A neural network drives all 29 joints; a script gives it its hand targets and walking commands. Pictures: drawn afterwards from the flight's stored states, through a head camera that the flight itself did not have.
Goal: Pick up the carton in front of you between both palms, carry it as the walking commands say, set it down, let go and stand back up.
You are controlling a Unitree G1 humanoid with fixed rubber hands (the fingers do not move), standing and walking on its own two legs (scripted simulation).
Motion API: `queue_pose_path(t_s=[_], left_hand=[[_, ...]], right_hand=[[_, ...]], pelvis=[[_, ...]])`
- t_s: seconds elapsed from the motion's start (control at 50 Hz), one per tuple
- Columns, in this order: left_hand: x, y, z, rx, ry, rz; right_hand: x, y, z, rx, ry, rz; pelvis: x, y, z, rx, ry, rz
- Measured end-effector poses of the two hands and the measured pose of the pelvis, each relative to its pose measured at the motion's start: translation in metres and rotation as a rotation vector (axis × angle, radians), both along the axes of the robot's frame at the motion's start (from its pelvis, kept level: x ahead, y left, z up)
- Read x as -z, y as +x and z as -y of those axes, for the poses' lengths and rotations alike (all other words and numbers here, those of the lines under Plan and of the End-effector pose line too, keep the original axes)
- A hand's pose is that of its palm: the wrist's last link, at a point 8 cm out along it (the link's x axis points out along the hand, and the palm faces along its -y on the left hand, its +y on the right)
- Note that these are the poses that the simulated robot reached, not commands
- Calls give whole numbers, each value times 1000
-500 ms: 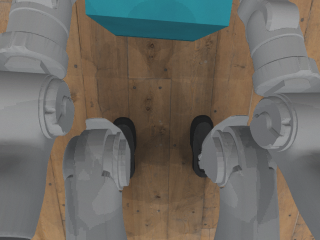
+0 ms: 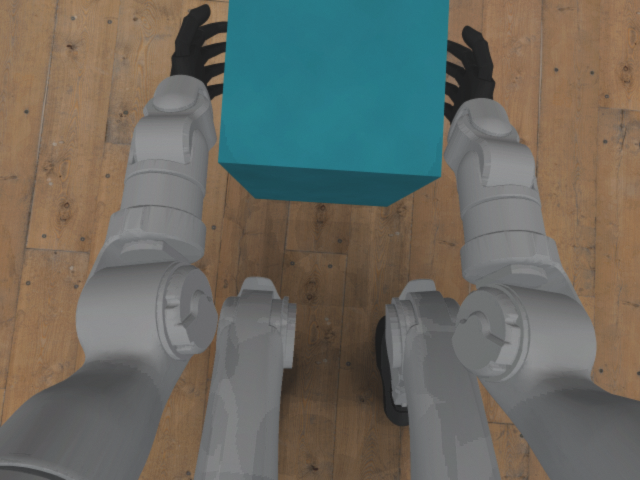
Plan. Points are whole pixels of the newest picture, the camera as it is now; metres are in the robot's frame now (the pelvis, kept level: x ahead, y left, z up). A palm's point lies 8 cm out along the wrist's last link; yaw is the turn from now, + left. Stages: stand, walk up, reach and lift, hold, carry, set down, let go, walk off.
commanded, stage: reach and lift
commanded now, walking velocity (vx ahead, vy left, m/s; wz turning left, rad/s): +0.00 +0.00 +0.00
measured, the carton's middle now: (329, 112) +0.54 +0.02 -0.15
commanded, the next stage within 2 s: none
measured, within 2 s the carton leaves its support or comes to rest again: neither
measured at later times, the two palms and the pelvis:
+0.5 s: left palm (144, 50) +0.49 +0.16 +0.06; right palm (560, 73) +0.49 -0.14 +0.07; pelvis +0.01 +0.00 +0.11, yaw +0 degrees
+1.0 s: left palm out of the picture +0.43 +0.16 +0.22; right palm out of the picture +0.43 -0.14 +0.22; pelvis +0.06 +0.00 +0.25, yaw +1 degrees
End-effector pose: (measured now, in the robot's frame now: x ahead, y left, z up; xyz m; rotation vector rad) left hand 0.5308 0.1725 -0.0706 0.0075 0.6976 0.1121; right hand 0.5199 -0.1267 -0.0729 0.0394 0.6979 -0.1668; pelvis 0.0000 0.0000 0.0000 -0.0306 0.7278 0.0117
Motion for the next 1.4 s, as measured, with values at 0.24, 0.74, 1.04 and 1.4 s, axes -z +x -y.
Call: queue_pose_path(t_s=[0.24,0.74,1.04,1.4], left_hand=[[-62,-16,17,25,3,7],[-216,-65,16,-20,-19,4],[-305,-100,17,-47,-24,6],[-411,-137,19,-57,-13,33]], right_hand=[[-65,-21,16,19,-11,7],[-220,-61,16,-2,-1,5],[-309,-89,17,-26,-2,7],[-414,-120,19,-61,-17,34]], pelvis=[[-51,-10,-1,9,0,-32],[-179,37,-1,0,15,122],[-259,62,3,-5,27,309],[-334,93,4,-9,37,628]])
